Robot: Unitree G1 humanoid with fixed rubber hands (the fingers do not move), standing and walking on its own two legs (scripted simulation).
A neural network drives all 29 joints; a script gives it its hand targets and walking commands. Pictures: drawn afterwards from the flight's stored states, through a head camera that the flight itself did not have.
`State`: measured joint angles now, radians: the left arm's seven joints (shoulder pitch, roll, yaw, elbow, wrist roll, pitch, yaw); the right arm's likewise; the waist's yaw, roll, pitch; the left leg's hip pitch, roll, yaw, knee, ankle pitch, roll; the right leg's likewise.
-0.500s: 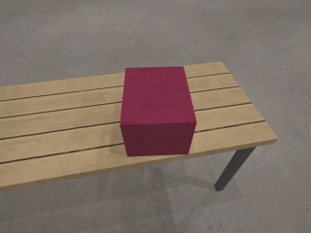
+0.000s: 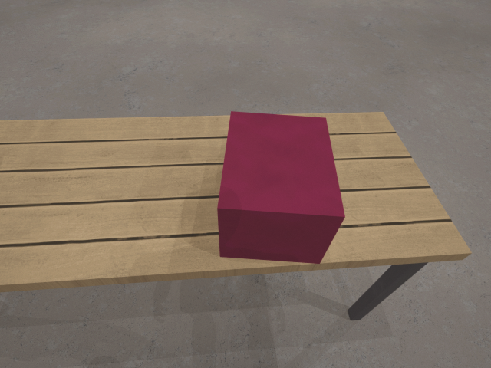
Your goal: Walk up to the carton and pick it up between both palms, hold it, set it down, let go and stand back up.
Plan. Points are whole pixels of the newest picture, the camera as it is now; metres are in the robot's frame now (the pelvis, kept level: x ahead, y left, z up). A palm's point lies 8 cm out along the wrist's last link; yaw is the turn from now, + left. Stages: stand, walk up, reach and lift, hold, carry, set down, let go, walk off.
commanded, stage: walk up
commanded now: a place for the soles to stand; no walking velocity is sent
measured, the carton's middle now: (274, 185) +0.47 -0.06 -0.04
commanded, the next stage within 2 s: reach and lift in 1.22 s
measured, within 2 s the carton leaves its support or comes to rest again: neither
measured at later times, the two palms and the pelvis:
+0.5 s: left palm out of the picture +0.03 +0.25 -0.15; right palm out of the picture +0.05 -0.24 -0.14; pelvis +0.02 +0.00 -0.01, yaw +4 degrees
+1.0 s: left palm out of the picture -0.02 +0.24 -0.15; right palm out of the picture +0.05 -0.25 -0.14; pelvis +0.01 +0.00 -0.01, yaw +8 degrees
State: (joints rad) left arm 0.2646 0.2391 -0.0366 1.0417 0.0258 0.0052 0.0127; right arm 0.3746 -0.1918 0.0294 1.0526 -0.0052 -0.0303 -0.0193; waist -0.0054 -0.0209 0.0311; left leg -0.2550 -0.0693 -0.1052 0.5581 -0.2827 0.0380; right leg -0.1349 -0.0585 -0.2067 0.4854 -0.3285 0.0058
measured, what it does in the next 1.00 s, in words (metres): stands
